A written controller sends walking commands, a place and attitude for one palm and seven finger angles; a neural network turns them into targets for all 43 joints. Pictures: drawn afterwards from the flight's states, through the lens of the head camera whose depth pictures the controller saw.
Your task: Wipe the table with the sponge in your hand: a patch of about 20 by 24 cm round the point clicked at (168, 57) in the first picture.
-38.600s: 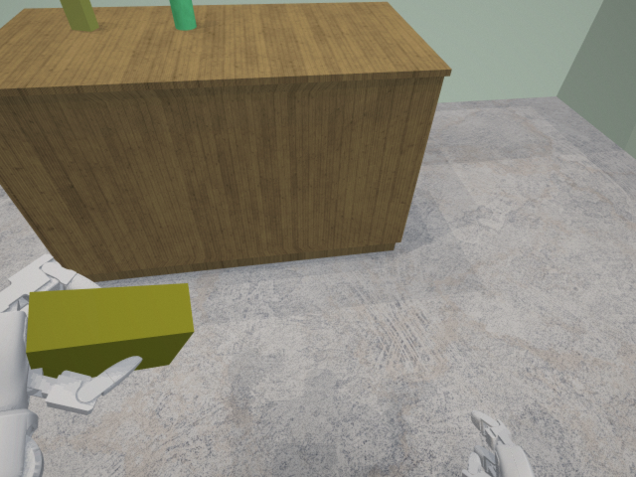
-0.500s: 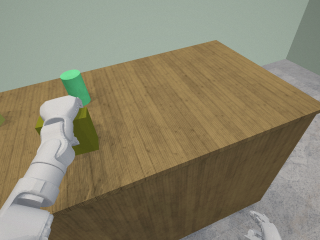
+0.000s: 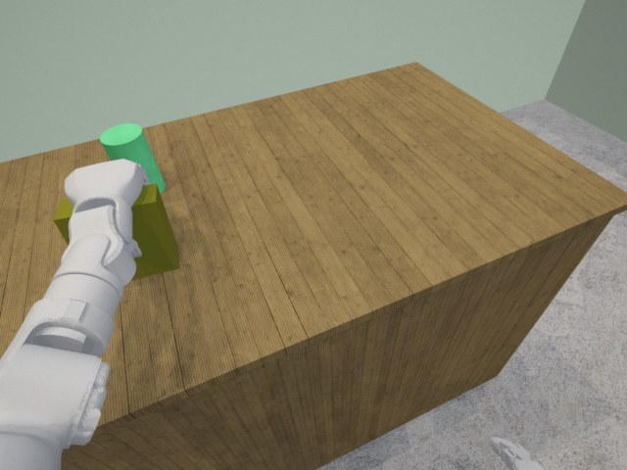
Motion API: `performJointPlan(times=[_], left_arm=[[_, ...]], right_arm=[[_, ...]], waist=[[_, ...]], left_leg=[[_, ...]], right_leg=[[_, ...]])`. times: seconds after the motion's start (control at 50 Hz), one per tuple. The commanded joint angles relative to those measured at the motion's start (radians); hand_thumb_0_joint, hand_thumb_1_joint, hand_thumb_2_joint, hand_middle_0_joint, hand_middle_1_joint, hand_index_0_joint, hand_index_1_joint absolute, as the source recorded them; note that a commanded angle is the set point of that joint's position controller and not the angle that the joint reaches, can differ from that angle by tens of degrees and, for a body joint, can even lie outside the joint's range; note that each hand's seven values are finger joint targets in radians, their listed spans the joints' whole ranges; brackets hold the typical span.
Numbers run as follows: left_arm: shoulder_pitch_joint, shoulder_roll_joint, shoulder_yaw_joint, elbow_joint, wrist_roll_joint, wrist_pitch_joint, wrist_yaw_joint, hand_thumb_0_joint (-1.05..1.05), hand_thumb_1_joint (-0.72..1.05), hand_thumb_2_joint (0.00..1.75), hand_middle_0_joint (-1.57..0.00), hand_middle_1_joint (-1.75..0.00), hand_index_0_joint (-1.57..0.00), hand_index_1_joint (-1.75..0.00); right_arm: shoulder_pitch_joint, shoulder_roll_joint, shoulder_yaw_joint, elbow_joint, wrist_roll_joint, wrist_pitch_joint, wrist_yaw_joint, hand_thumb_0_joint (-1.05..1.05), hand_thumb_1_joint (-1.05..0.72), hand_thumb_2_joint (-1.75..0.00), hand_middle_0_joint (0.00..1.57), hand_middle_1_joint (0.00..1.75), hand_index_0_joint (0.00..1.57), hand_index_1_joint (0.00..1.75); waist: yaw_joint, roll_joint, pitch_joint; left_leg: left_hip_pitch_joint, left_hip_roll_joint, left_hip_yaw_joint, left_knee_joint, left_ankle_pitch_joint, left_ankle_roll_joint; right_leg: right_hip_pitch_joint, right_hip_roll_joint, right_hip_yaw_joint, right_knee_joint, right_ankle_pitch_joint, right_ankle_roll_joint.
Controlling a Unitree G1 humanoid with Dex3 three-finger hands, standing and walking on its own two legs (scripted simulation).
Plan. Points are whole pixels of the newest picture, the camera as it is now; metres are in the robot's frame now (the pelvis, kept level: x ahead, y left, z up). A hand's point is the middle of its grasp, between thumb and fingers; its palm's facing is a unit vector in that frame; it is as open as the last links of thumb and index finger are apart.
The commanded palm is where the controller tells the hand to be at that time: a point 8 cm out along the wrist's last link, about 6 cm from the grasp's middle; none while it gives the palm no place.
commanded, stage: slide back across to the first lane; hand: left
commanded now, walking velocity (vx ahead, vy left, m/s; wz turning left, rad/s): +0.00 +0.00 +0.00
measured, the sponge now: (129, 247) +0.39 +0.29 +0.08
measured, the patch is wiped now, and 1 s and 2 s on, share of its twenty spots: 0.90 0.90 0.90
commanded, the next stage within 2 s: wipe back along the first lane in 0.72 s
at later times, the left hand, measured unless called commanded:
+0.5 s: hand (92, 213) +0.41 +0.33 +0.13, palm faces -0.05 -0.03 -1.00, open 9.5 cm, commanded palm +0.38 +0.33 +0.20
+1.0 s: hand (57, 233) +0.37 +0.36 +0.13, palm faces -0.03 -0.03 -1.00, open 9.5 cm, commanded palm +0.34 +0.35 +0.19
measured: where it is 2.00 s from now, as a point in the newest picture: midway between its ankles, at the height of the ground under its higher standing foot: outside the picture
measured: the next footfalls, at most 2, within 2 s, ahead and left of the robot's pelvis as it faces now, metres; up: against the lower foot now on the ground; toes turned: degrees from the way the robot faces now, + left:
none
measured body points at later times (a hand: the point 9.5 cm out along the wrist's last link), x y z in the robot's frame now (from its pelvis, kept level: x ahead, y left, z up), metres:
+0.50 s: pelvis +0.02 +0.02 +0.00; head +0.03 +0.00 +0.45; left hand +0.41 +0.33 +0.19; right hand +0.18 -0.24 -0.11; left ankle +0.01 +0.12 -0.74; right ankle +0.01 -0.08 -0.74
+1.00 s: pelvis +0.03 +0.03 +0.00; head +0.04 +0.01 +0.45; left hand +0.37 +0.36 +0.18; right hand +0.24 -0.20 -0.10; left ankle +0.01 +0.12 -0.74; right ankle +0.01 -0.08 -0.74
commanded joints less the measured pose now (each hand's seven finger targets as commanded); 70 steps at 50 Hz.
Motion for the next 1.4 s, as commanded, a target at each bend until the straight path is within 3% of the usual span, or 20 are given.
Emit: performJointPlan(times=[0.0,0.02,0.06,0.08,0.1,0.22,0.28,0.36,0.44,0.46,0.6,0.78,0.84,0.9,0.96,1.02,1.06,1.1,1.3,1.38], left_arm=[[-0.351,0.258,0.059,-0.066,0.049,-0.009,0.047,0.00,0.10,1.30,-1.20,-1.60,-1.20,-1.60],[-0.371,0.244,0.046,-0.056,0.052,-0.012,0.051,0.00,0.10,1.30,-1.20,-1.60,-1.20,-1.60],[-0.342,0.217,0.034,-0.043,0.053,-0.013,0.054,0.00,0.10,1.30,-1.20,-1.60,-1.20,-1.60],[-0.345,0.231,0.058,-0.097,0.044,-0.023,0.053,0.00,0.10,1.30,-1.20,-1.60,-1.20,-1.60],[-0.300,0.254,0.078,-0.095,0.044,-0.018,0.059,0.00,0.10,1.30,-1.20,-1.60,-1.20,-1.60],[-0.276,0.325,0.125,-0.168,0.027,0.015,0.062,0.00,0.10,1.30,-1.20,-1.60,-1.20,-1.60],[-0.264,0.386,0.169,-0.251,0.026,0.027,0.052,0.00,0.10,1.30,-1.20,-1.60,-1.20,-1.60],[-0.262,0.368,0.132,-0.260,0.030,0.052,0.023,0.00,0.10,1.30,-1.20,-1.60,-1.20,-1.60],[-0.271,0.400,0.152,-0.335,0.037,0.035,-0.012,0.00,0.10,1.30,-1.20,-1.60,-1.20,-1.60],[-0.285,0.373,0.126,-0.354,0.036,0.029,-0.022,0.00,0.10,1.30,-1.20,-1.60,-1.20,-1.60],[-0.211,0.365,0.159,-0.491,-0.002,-0.008,-0.044,0.00,0.10,1.30,-1.20,-1.60,-1.20,-1.60],[-0.157,0.432,0.224,-0.559,0.015,0.011,-0.049,0.00,0.10,1.30,-1.20,-1.60,-1.20,-1.60],[-0.108,0.393,0.200,-0.538,0.006,0.012,-0.062,0.00,0.10,1.30,-1.20,-1.60,-1.20,-1.60],[-0.049,0.318,0.151,-0.636,-0.008,0.001,-0.071,0.00,0.10,1.30,-1.20,-1.60,-1.20,-1.60],[0.027,0.318,0.173,-0.654,-0.022,0.010,-0.069,0.00,0.10,1.30,-1.20,-1.60,-1.20,-1.60],[0.079,0.337,0.200,-0.660,-0.029,0.025,-0.059,0.00,0.10,1.30,-1.20,-1.60,-1.20,-1.60],[0.055,0.292,0.152,-0.699,-0.022,0.032,-0.054,0.00,0.10,1.30,-1.20,-1.60,-1.20,-1.60],[0.086,0.312,0.181,-0.701,-0.022,0.043,-0.044,0.00,0.10,1.30,-1.20,-1.60,-1.20,-1.60],[0.204,0.224,0.126,-0.742,-0.051,0.086,-0.043,0.00,0.10,1.30,-1.20,-1.60,-1.20,-1.60],[0.236,0.264,0.165,-0.751,-0.054,0.091,-0.045,0.00,0.10,1.30,-1.20,-1.60,-1.20,-1.60]], right_arm=[[-0.069,-0.132,-0.044,-0.131,-0.005,-0.037,-0.012,0.00,-0.90,-0.90,0.20,0.30,0.20,0.30],[-0.067,-0.132,-0.044,-0.129,-0.004,-0.036,-0.011,0.00,-0.90,-0.90,0.20,0.30,0.20,0.30],[-0.060,-0.131,-0.047,-0.129,-0.004,-0.034,-0.007,0.00,-0.90,-0.90,0.20,0.30,0.20,0.30],[-0.071,-0.128,-0.048,-0.138,-0.005,-0.037,-0.005,0.00,-0.90,-0.90,0.20,0.30,0.20,0.30],[-0.061,-0.132,-0.053,-0.138,-0.008,-0.032,-0.004,0.00,-0.90,-0.90,0.20,0.30,0.20,0.30],[-0.104,-0.137,-0.045,-0.153,0.000,-0.023,0.002,0.00,-0.90,-0.90,0.20,0.30,0.20,0.30],[-0.134,-0.137,-0.042,-0.168,-0.003,-0.024,0.002,0.00,-0.90,-0.90,0.20,0.30,0.20,0.30],[-0.141,-0.137,-0.038,-0.167,-0.001,-0.022,0.001,0.00,-0.90,-0.90,0.20,0.30,0.20,0.30],[-0.139,-0.137,-0.041,-0.179,-0.004,-0.029,-0.002,0.00,-0.90,-0.90,0.20,0.30,0.20,0.30],[-0.143,-0.132,-0.039,-0.184,-0.003,-0.030,-0.003,0.00,-0.90,-0.90,0.20,0.30,0.20,0.30],[-0.145,-0.131,-0.042,-0.197,-0.010,-0.040,0.000,0.00,-0.90,-0.90,0.20,0.30,0.20,0.30],[-0.175,-0.137,-0.035,-0.199,-0.019,-0.028,0.011,0.00,-0.90,-0.90,0.20,0.30,0.20,0.30],[-0.166,-0.135,-0.036,-0.198,-0.017,-0.026,0.012,0.00,-0.90,-0.90,0.20,0.30,0.20,0.30],[-0.180,-0.124,-0.036,-0.222,-0.019,-0.034,0.018,0.00,-0.90,-0.90,0.20,0.30,0.20,0.30],[-0.190,-0.127,-0.036,-0.220,-0.019,-0.027,0.024,0.00,-0.90,-0.90,0.20,0.30,0.20,0.30],[-0.207,-0.129,-0.032,-0.219,-0.017,-0.026,0.026,0.00,-0.90,-0.90,0.20,0.30,0.20,0.30],[-0.222,-0.123,-0.030,-0.223,-0.016,-0.025,0.026,0.00,-0.90,-0.90,0.20,0.30,0.20,0.30],[-0.227,-0.124,-0.031,-0.226,-0.018,-0.035,0.022,0.00,-0.90,-0.90,0.20,0.30,0.20,0.30],[-0.276,-0.113,-0.020,-0.238,-0.012,-0.039,0.025,0.00,-0.90,-0.90,0.20,0.30,0.20,0.30],[-0.293,-0.118,-0.019,-0.233,-0.011,-0.037,0.022,0.00,-0.90,-0.90,0.20,0.30,0.20,0.30]], waist=[[-0.008,-0.098,-0.207],[-0.022,-0.105,-0.188],[-0.015,-0.110,-0.204],[0.003,-0.073,-0.244],[0.011,-0.091,-0.267],[0.026,-0.080,-0.219],[0.047,-0.051,-0.259],[0.030,-0.051,-0.211],[0.031,-0.030,-0.256],[0.022,-0.013,-0.241],[0.032,-0.003,-0.273],[0.055,0.027,-0.294],[0.046,-0.014,-0.280],[0.050,0.031,-0.294],[0.053,-0.023,-0.253],[0.063,-0.016,-0.211],[0.059,-0.003,-0.207],[0.071,-0.012,-0.216],[0.078,-0.017,-0.149],[0.079,-0.057,-0.134]], left_leg=[[0.042,-0.028,-0.006,-0.041,0.073,0.043],[0.037,-0.027,-0.003,-0.036,0.072,0.043],[0.041,-0.026,-0.002,-0.036,0.085,0.041],[0.062,-0.026,-0.007,-0.039,0.128,0.040],[0.074,-0.027,-0.001,-0.030,0.151,0.045],[0.070,-0.029,-0.002,-0.052,0.152,0.048],[0.094,-0.033,-0.008,-0.058,0.205,0.049],[0.109,-0.031,-0.006,-0.063,0.191,0.050],[0.165,-0.028,-0.018,-0.054,0.250,0.054],[0.175,-0.026,-0.020,-0.052,0.258,0.054],[0.253,-0.018,-0.038,-0.034,0.390,0.053],[0.266,-0.017,-0.048,-0.032,0.495,0.039],[0.261,-0.015,-0.049,-0.030,0.471,0.040],[0.304,-0.007,-0.062,-0.019,0.529,0.039],[0.273,-0.006,-0.058,-0.027,0.480,0.039],[0.238,-0.008,-0.058,-0.047,0.406,0.037],[0.244,-0.009,-0.065,-0.057,0.369,0.035],[0.244,-0.011,-0.062,-0.054,0.357,0.039],[0.208,-0.011,-0.060,-0.076,0.238,0.037],[0.193,-0.013,-0.054,-0.076,0.214,0.040]], right_leg=[[0.097,-0.033,0.067,-0.087,0.092,0.002],[0.081,-0.033,0.066,-0.086,0.101,0.004],[0.084,-0.032,0.062,-0.082,0.119,0.004],[0.110,-0.033,0.064,-0.074,0.167,-0.006],[0.142,-0.033,0.060,-0.069,0.196,-0.002],[0.166,-0.033,0.054,-0.078,0.186,-0.001],[0.212,-0.036,0.059,-0.069,0.241,-0.008],[0.187,-0.033,0.048,-0.081,0.203,-0.006],[0.200,-0.031,0.042,-0.075,0.241,-0.014],[0.184,-0.031,0.040,-0.077,0.246,-0.016],[0.185,-0.026,0.023,-0.070,0.335,-0.024],[0.215,-0.028,0.023,-0.058,0.387,-0.034],[0.207,-0.028,0.012,-0.062,0.371,-0.026],[0.192,-0.026,0.009,-0.059,0.357,-0.028],[0.191,-0.028,0.010,-0.064,0.353,-0.023],[0.190,-0.026,0.008,-0.068,0.293,-0.025],[0.172,-0.024,0.006,-0.074,0.244,-0.026],[0.187,-0.021,0.009,-0.070,0.237,-0.033],[0.175,-0.021,0.009,-0.080,0.146,-0.030],[0.180,-0.023,0.034,-0.082,0.152,-0.027]])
